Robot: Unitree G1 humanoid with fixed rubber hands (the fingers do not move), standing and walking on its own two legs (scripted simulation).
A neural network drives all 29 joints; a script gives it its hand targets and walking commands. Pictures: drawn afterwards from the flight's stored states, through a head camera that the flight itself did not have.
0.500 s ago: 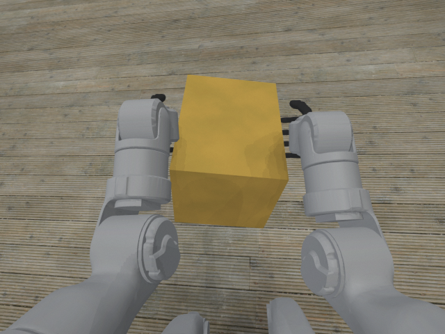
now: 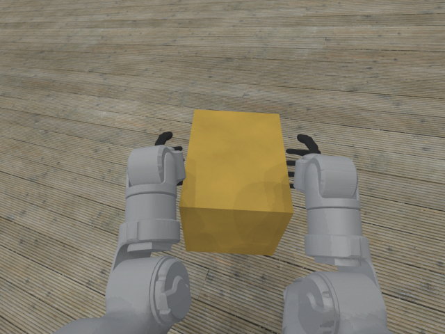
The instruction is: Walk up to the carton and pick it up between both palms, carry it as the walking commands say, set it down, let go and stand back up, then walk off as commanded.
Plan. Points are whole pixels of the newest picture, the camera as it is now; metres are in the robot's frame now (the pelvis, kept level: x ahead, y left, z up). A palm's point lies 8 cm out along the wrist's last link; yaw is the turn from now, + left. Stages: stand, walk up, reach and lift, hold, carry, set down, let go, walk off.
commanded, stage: carry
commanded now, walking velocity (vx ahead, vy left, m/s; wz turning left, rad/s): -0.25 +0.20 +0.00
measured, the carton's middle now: (233, 181) +0.41 -0.01 -0.02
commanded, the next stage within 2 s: none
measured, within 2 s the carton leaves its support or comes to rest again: neither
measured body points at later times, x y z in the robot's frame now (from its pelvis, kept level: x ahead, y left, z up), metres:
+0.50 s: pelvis +0.46 -0.17 +0.00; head +0.48 -0.25 +0.44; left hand +0.80 -0.05 +0.10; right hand +0.80 -0.31 +0.07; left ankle +0.41 -0.14 -0.66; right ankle +0.37 -0.30 -0.48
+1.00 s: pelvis +0.89 -0.23 +0.00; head +0.89 -0.26 +0.44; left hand +1.20 -0.07 +0.11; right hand +1.24 -0.33 +0.10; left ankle +0.97 -0.17 -0.67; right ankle +0.65 -0.32 -0.62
